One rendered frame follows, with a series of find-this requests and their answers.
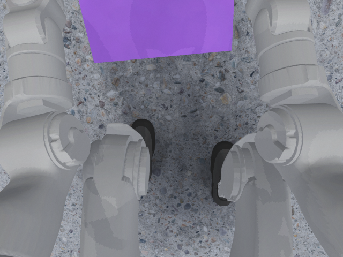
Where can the right robot foot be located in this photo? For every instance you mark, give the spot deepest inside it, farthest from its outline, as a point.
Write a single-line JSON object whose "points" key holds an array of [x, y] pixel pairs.
{"points": [[219, 154]]}

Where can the robot right upper arm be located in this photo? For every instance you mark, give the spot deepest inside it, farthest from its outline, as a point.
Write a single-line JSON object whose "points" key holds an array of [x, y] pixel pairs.
{"points": [[305, 144]]}

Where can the robot foot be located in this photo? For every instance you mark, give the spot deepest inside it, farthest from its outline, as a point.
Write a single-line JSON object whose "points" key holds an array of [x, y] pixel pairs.
{"points": [[145, 128], [219, 154]]}

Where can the robot left upper arm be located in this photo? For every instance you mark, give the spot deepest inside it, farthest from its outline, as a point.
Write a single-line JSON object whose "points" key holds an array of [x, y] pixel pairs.
{"points": [[41, 154]]}

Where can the robot right forearm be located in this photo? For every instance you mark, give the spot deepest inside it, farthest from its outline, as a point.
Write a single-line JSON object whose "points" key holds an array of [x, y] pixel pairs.
{"points": [[286, 53]]}

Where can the carton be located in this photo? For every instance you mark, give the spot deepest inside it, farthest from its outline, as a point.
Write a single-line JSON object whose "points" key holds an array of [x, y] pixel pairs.
{"points": [[120, 30]]}

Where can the robot left forearm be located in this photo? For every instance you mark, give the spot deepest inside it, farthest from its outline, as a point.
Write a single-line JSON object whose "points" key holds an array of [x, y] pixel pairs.
{"points": [[36, 59]]}

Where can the left robot foot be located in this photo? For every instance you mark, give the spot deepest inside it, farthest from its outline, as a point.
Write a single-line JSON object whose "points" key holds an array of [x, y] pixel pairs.
{"points": [[145, 128]]}

